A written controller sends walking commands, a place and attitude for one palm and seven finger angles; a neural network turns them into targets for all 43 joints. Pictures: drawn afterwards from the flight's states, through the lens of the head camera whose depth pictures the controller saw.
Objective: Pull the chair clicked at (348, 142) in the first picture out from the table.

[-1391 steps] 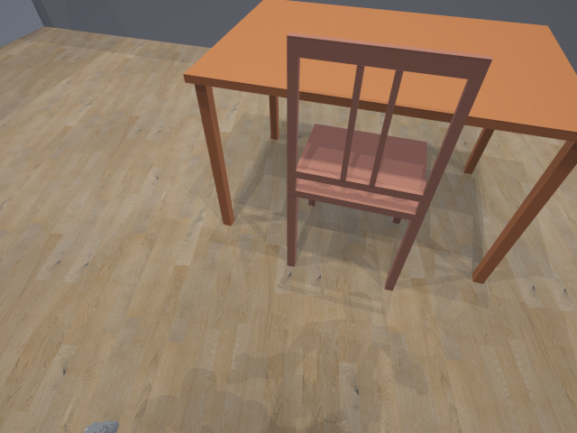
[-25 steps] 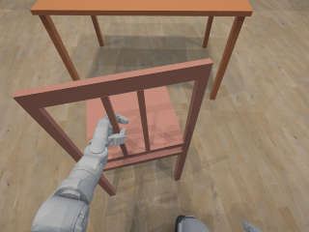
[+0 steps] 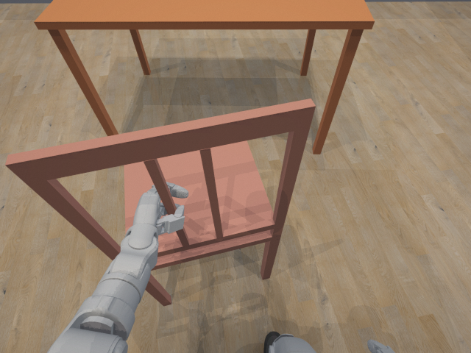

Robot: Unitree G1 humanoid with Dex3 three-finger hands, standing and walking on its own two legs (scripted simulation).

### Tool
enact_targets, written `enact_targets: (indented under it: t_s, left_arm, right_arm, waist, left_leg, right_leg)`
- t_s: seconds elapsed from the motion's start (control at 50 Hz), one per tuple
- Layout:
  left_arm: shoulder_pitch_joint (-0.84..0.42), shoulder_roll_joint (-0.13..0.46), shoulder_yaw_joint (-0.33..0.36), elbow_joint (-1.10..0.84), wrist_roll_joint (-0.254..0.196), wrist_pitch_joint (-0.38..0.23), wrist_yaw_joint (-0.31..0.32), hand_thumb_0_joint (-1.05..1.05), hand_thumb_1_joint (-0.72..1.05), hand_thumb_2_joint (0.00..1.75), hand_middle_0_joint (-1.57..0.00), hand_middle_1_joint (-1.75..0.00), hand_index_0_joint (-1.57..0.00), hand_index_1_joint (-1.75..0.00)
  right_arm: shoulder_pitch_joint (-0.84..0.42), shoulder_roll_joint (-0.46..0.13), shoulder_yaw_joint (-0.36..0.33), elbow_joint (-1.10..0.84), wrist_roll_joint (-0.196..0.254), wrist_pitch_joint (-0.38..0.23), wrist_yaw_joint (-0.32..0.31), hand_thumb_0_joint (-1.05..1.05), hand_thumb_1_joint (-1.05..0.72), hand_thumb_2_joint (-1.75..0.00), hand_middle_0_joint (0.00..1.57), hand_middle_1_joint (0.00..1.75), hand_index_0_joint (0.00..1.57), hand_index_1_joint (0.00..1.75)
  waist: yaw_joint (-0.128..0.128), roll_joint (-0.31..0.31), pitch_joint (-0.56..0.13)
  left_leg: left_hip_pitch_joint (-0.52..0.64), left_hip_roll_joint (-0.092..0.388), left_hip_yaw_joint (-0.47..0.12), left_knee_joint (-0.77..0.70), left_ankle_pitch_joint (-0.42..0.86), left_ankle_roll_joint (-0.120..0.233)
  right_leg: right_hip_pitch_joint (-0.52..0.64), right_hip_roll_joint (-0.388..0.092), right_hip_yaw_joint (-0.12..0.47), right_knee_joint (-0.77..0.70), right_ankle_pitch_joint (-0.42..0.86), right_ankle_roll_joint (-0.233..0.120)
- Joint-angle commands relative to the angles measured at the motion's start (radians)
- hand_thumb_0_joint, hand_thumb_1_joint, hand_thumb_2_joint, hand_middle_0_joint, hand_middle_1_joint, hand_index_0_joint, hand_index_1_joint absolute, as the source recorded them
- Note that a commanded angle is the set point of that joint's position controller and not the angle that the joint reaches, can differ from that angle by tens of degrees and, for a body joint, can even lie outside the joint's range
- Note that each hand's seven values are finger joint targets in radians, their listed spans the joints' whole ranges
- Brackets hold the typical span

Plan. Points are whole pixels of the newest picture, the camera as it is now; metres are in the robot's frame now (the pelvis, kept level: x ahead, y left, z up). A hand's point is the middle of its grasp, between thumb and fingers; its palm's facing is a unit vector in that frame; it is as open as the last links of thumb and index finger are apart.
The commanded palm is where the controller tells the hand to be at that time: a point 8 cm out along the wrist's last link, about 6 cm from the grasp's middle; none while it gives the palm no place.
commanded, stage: stop walking, hand still on the chair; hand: left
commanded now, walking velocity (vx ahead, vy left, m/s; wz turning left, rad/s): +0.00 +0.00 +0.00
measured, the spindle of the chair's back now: (171, 209) +0.39 +0.14 -0.05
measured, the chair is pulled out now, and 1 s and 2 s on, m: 0.62 0.62 0.62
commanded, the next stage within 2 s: open the thumb and straighten the fingers in 0.64 s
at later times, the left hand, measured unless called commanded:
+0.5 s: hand (176, 218) +0.36 +0.12 -0.03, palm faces -0.09 -0.98 -0.20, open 5.4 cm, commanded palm +0.34 +0.17 -0.01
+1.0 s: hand (174, 215) +0.37 +0.13 -0.03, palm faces -0.12 -0.97 -0.22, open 8.2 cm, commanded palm +0.35 +0.18 -0.02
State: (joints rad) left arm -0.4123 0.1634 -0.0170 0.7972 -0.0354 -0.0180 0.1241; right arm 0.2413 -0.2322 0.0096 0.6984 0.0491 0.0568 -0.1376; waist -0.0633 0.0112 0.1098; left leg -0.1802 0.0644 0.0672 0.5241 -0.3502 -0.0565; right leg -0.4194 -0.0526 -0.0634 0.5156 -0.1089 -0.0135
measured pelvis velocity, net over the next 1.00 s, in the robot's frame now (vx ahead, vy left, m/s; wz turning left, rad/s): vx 0.03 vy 0.03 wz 0.03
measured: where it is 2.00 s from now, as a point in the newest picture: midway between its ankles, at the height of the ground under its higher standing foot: outside the picture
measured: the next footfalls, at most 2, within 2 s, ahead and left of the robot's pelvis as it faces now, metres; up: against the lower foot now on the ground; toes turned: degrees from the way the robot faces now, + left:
none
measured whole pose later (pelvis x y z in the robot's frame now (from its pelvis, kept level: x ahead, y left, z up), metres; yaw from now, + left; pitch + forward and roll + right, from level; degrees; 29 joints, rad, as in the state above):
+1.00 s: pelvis +0.03 +0.03 -0.01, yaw +2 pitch +7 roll +0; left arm -0.28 0.15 -0.11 0.59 0.01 0.05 0.09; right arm 0.26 -0.27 -0.01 0.66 0.04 0.06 -0.01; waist -0.08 0.01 -0.06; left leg -0.32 0.03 0.04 0.63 -0.43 -0.02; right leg -0.54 -0.10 -0.08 0.60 -0.18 0.03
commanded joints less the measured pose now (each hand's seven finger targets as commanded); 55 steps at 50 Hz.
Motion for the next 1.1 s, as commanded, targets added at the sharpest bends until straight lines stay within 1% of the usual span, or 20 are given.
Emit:
enact_targets:
  t_s: [0.0,0.08,0.14,0.16,0.24,0.26,0.34,0.4,0.7,0.72,0.74,0.76,0.78,0.8,0.82,0.86,0.94,0.96,1.02,1.08]
  left_arm:
    - [-0.305,0.162,0.056,-0.287,0.001,-0.079,0.005,0.00,0.90,0.90,-0.50,-1.45,-0.50,-1.45]
    - [-0.267,0.145,0.038,-0.309,0.002,-0.073,0.000,0.00,0.90,0.90,-0.50,-1.45,-0.50,-1.45]
    - [-0.242,0.124,0.023,-0.319,0.001,-0.069,-0.004,0.00,0.90,0.90,-0.50,-1.45,-0.50,-1.45]
    - [-0.235,0.125,0.015,-0.316,-0.002,-0.067,-0.005,0.00,0.90,0.90,-0.50,-1.45,-0.50,-1.45]
    - [-0.214,0.106,0.005,-0.339,0.003,-0.069,-0.010,0.00,0.90,0.90,-0.50,-1.45,-0.50,-1.45]
    - [-0.208,0.104,-0.007,-0.340,-0.001,-0.068,-0.010,0.00,0.90,0.90,-0.50,-1.45,-0.50,-1.45]
    - [-0.193,0.087,-0.014,-0.359,0.004,-0.070,-0.012,0.00,0.90,0.90,-0.50,-1.45,-0.50,-1.45]
    - [-0.187,0.092,-0.012,-0.390,0.008,-0.072,-0.011,0.00,0.90,0.90,-0.50,-1.45,-0.50,-1.45]
    - [-0.155,0.075,-0.030,-0.414,0.002,-0.075,-0.013,0.00,0.90,0.90,-0.50,-1.45,-0.50,-1.45]
    - [-0.078,0.061,-0.032,-0.374,0.003,-0.072,-0.014,0.00,0.90,0.90,-0.50,-1.45,-0.50,-1.45]
    - [0.047,-0.011,-0.101,-0.168,0.026,-0.014,-0.022,0.00,0.78,0.84,-0.50,-1.45,-0.50,-1.45]
    - [0.028,-0.004,-0.092,-0.196,0.019,-0.002,-0.021,0.00,0.66,0.78,-0.50,-1.45,-0.50,-1.45]
    - [-0.100,0.038,-0.070,-0.323,0.026,-0.012,-0.019,0.00,0.54,0.73,-0.50,-1.45,-0.50,-1.45]
    - [-0.175,0.100,-0.029,-0.410,0.039,-0.027,-0.013,0.00,0.42,0.67,-0.50,-1.45,-0.50,-1.45]
    - [-0.135,0.078,-0.040,-0.412,0.048,-0.025,-0.016,0.00,0.30,0.61,-0.50,-1.45,-0.50,-1.45]
    - [-0.113,0.042,-0.078,-0.411,0.048,-0.009,-0.028,0.00,0.05,0.49,-0.50,-1.45,-0.50,-1.45]
    - [-0.159,0.009,-0.094,-0.406,0.044,0.037,-0.040,0.00,-0.43,0.26,-0.47,-1.38,-0.47,-1.38]
    - [-0.138,0.119,0.007,-0.403,0.041,0.043,-0.035,0.00,-0.55,0.20,-0.45,-1.30,-0.45,-1.30]
    - [-0.135,0.032,-0.051,-0.423,0.030,0.062,-0.050,0.00,-0.55,0.20,-0.38,-1.09,-0.38,-1.09]
    - [-0.158,0.041,-0.040,-0.421,0.020,0.068,-0.055,0.00,-0.55,0.20,-0.30,-0.87,-0.30,-0.87]
  right_arm:
    - [-0.035,-0.121,-0.042,-0.119,-0.007,-0.033,-0.009,0.00,-0.90,-0.90,0.20,0.30,0.20,0.30]
    - [-0.048,-0.117,-0.043,-0.119,-0.010,-0.026,-0.009,0.00,-0.90,-0.90,0.20,0.30,0.20,0.30]
    - [-0.054,-0.115,-0.045,-0.124,-0.010,-0.018,-0.005,0.00,-0.90,-0.90,0.20,0.30,0.20,0.30]
    - [-0.060,-0.121,-0.048,-0.117,-0.010,-0.017,-0.008,0.00,-0.90,-0.90,0.20,0.30,0.20,0.30]
    - [-0.070,-0.111,-0.044,-0.134,-0.013,-0.006,0.000,0.00,-0.90,-0.90,0.20,0.30,0.20,0.30]
    - [-0.072,-0.117,-0.047,-0.127,-0.011,-0.006,-0.003,0.00,-0.90,-0.90,0.20,0.30,0.20,0.30]
    - [-0.081,-0.110,-0.043,-0.146,-0.015,0.002,0.005,0.00,-0.90,-0.90,0.20,0.30,0.20,0.30]
    - [-0.088,-0.110,-0.043,-0.155,-0.017,0.004,0.009,0.00,-0.90,-0.90,0.20,0.30,0.20,0.30]
    - [-0.089,-0.108,-0.039,-0.162,-0.019,0.004,0.014,0.00,-0.90,-0.90,0.20,0.30,0.20,0.30]
    - [-0.085,-0.107,-0.041,-0.162,-0.021,0.006,0.015,0.00,-0.90,-0.90,0.20,0.30,0.20,0.30]
    - [-0.030,-0.157,-0.040,-0.123,0.005,0.011,0.060,0.00,-0.90,-0.90,0.20,0.30,0.20,0.30]
    - [-0.039,-0.162,-0.044,-0.130,0.010,0.019,0.078,0.00,-0.90,-0.90,0.20,0.30,0.20,0.30]
    - [-0.044,-0.163,-0.048,-0.140,0.006,0.017,0.086,0.00,-0.90,-0.90,0.20,0.30,0.20,0.30]
    - [-0.046,-0.163,-0.061,-0.148,0.001,0.002,0.093,0.00,-0.90,-0.90,0.20,0.30,0.20,0.30]
    - [-0.043,-0.157,-0.062,-0.154,-0.008,-0.013,0.103,0.00,-0.90,-0.90,0.20,0.30,0.20,0.30]
    - [-0.032,-0.154,-0.060,-0.147,-0.010,-0.023,0.117,0.00,-0.90,-0.90,0.20,0.30,0.20,0.30]
    - [-0.013,-0.165,-0.063,-0.156,-0.016,-0.036,0.129,0.00,-0.90,-0.90,0.20,0.30,0.20,0.30]
    - [-0.013,-0.177,-0.066,-0.158,-0.016,-0.034,0.123,0.00,-0.90,-0.90,0.20,0.30,0.20,0.30]
    - [-0.009,-0.174,-0.065,-0.176,-0.017,-0.044,0.122,0.00,-0.90,-0.90,0.20,0.30,0.20,0.30]
    - [-0.003,-0.184,-0.068,-0.177,-0.015,-0.051,0.116,0.00,-0.90,-0.90,0.20,0.30,0.20,0.30]
  waist:
    - [0.049,-0.033,-0.426]
    - [0.044,-0.026,-0.420]
    - [0.041,-0.068,-0.434]
    - [0.035,-0.018,-0.416]
    - [0.039,-0.041,-0.429]
    - [0.034,-0.011,-0.409]
    - [0.040,-0.018,-0.408]
    - [0.042,0.013,-0.412]
    - [0.041,-0.017,-0.410]
    - [0.042,-0.016,-0.404]
    - [-0.029,-0.133,-0.345]
    - [-0.010,-0.136,-0.329]
    - [-0.014,-0.126,-0.361]
    - [-0.017,-0.075,-0.398]
    - [-0.002,-0.033,-0.419]
    - [-0.008,0.024,-0.406]
    - [-0.017,0.023,-0.423]
    - [0.000,-0.006,-0.433]
    - [-0.008,-0.038,-0.452]
    - [-0.014,-0.068,-0.441]
  left_leg:
    - [-0.004,0.050,-0.052,-0.089,0.138,0.049]
    - [0.021,0.061,-0.048,-0.097,0.250,0.045]
    - [0.029,0.060,-0.047,-0.082,0.309,0.039]
    - [0.042,0.062,-0.051,-0.099,0.337,0.039]
    - [0.049,0.064,-0.045,-0.081,0.400,0.035]
    - [0.050,0.064,-0.052,-0.097,0.409,0.034]
    - [0.051,0.065,-0.047,-0.101,0.412,0.035]
    - [0.058,0.067,-0.046,-0.098,0.459,0.036]
    - [0.037,0.058,-0.054,-0.096,0.428,0.034]
    - [0.032,0.056,-0.054,-0.099,0.419,0.034]
    - [-0.165,-0.005,-0.039,-0.067,0.338,0.050]
    - [-0.207,-0.004,-0.033,-0.061,0.298,0.053]
    - [-0.221,-0.012,-0.037,-0.056,0.261,0.055]
    - [-0.213,-0.028,-0.044,-0.048,0.230,0.057]
    - [-0.215,-0.036,-0.041,-0.043,0.239,0.055]
    - [-0.213,-0.035,-0.046,-0.023,0.265,0.048]
    - [-0.253,-0.042,-0.048,0.007,0.228,0.046]
    - [-0.276,-0.043,-0.053,0.006,0.206,0.049]
    - [-0.293,-0.048,-0.046,0.017,0.198,0.049]
    - [-0.317,-0.049,-0.047,0.029,0.166,0.051]
  right_leg:
    - [0.351,-0.127,0.146,-0.075,0.077,-0.025]
    - [0.380,-0.119,0.126,-0.045,0.221,-0.026]
    - [0.412,-0.123,0.126,-0.029,0.316,-0.038]
    - [0.403,-0.120,0.121,-0.031,0.346,-0.036]
    - [0.422,-0.116,0.113,-0.004,0.409,-0.041]
    - [0.411,-0.114,0.108,-0.008,0.414,-0.040]
    - [0.405,-0.104,0.103,0.005,0.389,-0.039]
    - [0.414,-0.101,0.095,0.016,0.416,-0.038]
    - [0.437,-0.106,0.095,0.008,0.400,-0.043]
    - [0.434,-0.107,0.090,0.005,0.387,-0.044]
    - [0.322,-0.038,0.000,0.025,0.280,-0.022]
    - [0.321,-0.040,-0.001,0.029,0.229,-0.027]
    - [0.296,-0.038,0.007,0.037,0.205,-0.027]
    - [0.271,-0.037,0.019,0.042,0.177,-0.022]
    - [0.261,-0.034,0.012,0.053,0.170,-0.023]
    - [0.229,-0.029,0.005,0.062,0.169,-0.027]
    - [0.160,-0.016,-0.007,0.089,0.116,-0.021]
    - [0.191,-0.017,-0.005,0.094,0.108,-0.022]
    - [0.171,-0.013,-0.009,0.109,0.105,-0.016]
    - [0.152,-0.011,-0.007,0.119,0.082,-0.010]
